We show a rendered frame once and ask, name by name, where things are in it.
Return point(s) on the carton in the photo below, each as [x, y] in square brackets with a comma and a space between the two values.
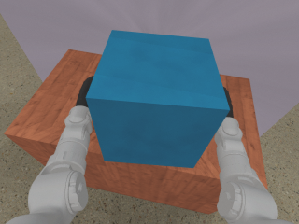
[156, 99]

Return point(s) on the pedestal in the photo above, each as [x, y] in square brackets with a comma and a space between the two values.
[40, 124]

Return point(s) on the robot right upper arm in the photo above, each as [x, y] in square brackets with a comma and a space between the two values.
[240, 203]

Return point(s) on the robot right hand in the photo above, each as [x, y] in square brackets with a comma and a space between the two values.
[230, 114]

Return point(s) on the left robot forearm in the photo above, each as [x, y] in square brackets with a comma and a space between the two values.
[72, 148]

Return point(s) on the robot left hand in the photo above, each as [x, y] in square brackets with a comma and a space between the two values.
[81, 101]

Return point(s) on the right robot forearm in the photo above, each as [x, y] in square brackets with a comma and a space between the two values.
[232, 156]

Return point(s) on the robot left upper arm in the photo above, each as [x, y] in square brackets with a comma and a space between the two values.
[55, 198]

